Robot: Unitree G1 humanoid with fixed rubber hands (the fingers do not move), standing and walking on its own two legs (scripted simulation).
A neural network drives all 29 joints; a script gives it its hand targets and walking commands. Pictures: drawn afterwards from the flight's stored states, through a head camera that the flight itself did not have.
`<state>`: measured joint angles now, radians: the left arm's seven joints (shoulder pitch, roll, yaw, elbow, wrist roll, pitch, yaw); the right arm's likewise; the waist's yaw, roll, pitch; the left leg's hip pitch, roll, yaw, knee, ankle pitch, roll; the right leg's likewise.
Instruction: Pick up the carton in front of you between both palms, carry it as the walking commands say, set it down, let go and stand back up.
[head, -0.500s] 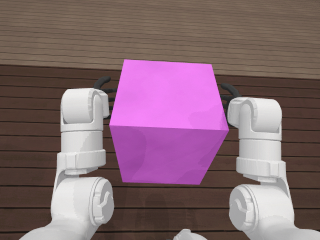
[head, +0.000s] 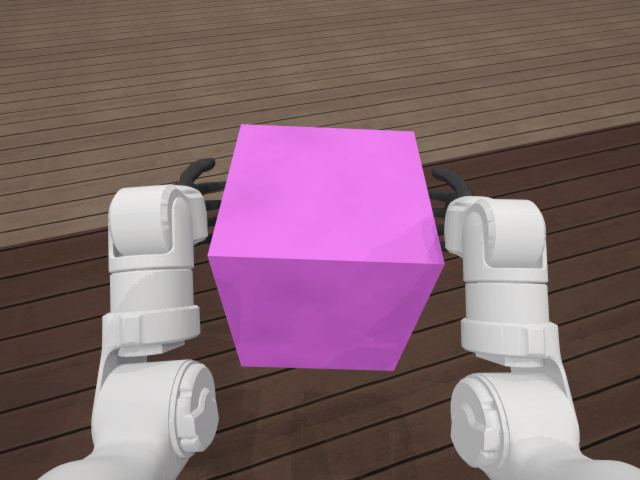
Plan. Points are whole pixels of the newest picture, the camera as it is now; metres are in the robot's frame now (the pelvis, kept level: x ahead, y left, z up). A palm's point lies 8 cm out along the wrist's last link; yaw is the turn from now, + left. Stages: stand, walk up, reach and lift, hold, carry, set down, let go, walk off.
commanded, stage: carry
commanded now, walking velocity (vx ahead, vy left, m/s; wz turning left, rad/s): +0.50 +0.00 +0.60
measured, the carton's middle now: (322, 255) +0.39 +0.00 +0.08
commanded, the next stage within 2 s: none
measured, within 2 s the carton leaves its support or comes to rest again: neither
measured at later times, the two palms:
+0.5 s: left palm (181, 73) +0.61 +0.18 +0.22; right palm (384, 49) +0.68 -0.11 +0.22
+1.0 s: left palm out of the picture +0.93 +0.25 +0.26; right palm out of the picture +0.99 -0.04 +0.26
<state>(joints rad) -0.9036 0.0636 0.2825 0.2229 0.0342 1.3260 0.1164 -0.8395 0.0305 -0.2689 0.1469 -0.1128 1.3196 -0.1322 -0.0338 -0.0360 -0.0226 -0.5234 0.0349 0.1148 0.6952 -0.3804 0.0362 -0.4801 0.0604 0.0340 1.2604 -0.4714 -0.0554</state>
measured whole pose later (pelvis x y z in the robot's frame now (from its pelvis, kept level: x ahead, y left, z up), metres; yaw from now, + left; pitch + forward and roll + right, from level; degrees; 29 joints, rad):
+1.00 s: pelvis +0.58 +0.04 +0.09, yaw +14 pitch +4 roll +0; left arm -0.88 0.00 0.33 0.00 0.10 1.36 0.12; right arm -0.90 -0.01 -0.26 0.06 -0.02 1.33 -0.18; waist -0.10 0.01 0.04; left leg -0.31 -0.05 0.12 0.53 -0.44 0.09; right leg -0.82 -0.07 -0.02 1.18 -0.41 -0.03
